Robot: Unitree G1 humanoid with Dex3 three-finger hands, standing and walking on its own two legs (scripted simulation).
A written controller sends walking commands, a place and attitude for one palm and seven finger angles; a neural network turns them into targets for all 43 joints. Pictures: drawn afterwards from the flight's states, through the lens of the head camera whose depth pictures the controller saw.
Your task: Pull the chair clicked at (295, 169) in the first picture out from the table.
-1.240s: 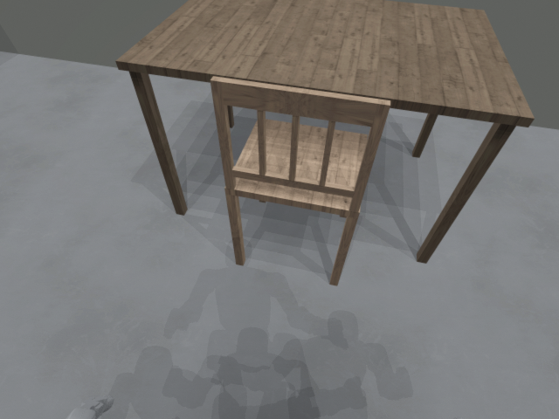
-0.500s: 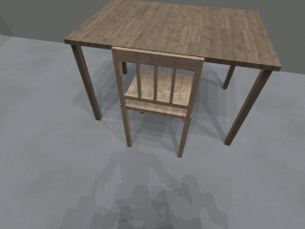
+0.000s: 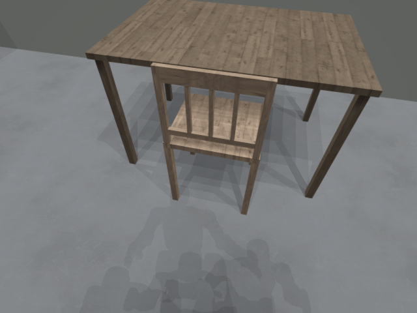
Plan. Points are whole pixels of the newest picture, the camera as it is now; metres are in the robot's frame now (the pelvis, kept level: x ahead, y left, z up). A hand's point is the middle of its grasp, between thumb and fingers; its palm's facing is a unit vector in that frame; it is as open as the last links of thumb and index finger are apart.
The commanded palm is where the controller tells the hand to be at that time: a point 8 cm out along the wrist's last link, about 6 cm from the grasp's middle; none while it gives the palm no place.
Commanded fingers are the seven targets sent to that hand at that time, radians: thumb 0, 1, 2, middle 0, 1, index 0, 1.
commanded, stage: look at it before walking up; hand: left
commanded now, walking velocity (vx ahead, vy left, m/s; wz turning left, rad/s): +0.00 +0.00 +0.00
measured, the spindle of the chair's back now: (211, 113) +0.81 +0.03 -0.12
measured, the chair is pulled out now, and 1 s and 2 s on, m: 0.00 0.00 0.00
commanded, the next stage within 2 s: turn to face it in 0.30 s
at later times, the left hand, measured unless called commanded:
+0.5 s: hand out of the picture +0.08 +0.25 -0.15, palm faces -0.02 -0.94 -0.34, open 7.4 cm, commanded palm none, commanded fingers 0.00 0.90 0.90 -0.20 -0.30 -0.20 -0.30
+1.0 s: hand out of the picture +0.06 +0.19 -0.18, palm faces -0.13 -0.96 -0.23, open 7.4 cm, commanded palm none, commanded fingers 0.00 0.90 0.90 -0.20 -0.30 -0.20 -0.30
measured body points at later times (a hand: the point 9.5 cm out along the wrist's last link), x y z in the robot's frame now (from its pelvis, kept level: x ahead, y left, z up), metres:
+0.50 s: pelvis +0.00 +0.00 +0.00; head +0.01 +0.00 +0.45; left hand +0.08 +0.30 -0.13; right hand +0.09 -0.29 -0.13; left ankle +0.00 +0.13 -0.75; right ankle +0.00 -0.11 -0.75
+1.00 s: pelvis -0.01 +0.00 -0.01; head +0.00 +0.00 +0.44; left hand +0.07 +0.24 -0.16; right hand -0.01 -0.25 -0.17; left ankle +0.00 +0.13 -0.75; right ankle +0.00 -0.11 -0.75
